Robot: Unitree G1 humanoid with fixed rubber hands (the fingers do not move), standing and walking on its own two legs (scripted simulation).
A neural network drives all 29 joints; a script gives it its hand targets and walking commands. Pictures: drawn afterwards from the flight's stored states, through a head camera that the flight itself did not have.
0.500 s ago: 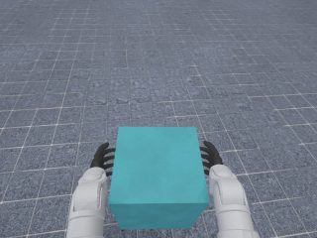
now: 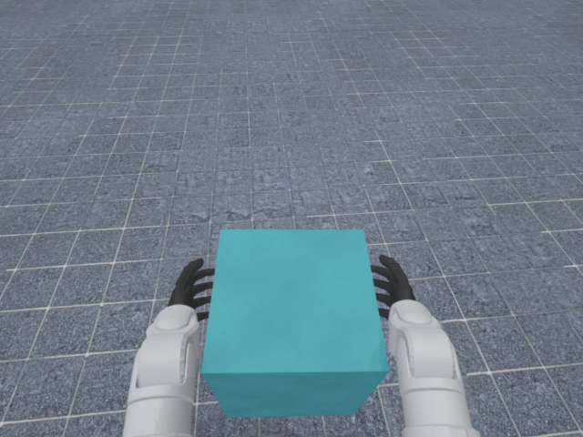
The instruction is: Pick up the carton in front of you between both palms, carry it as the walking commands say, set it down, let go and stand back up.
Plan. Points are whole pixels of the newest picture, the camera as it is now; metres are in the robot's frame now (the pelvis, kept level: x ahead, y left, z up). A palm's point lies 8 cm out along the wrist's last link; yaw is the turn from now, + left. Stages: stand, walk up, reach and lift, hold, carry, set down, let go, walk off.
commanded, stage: carry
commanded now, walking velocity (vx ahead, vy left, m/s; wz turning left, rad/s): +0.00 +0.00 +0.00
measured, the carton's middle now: (291, 328) +0.30 +0.00 -0.04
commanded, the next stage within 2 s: hold in 1.86 s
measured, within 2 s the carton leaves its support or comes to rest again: neither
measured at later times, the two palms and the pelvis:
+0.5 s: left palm (168, 327) +0.27 +0.17 +0.03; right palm (388, 317) +0.28 -0.13 +0.03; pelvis -0.01 +0.01 -0.01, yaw +1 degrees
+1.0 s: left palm (157, 356) +0.23 +0.17 +0.04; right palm (394, 346) +0.23 -0.13 +0.04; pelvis -0.06 +0.02 +0.00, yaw +1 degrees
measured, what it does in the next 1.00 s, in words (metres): shifts its weight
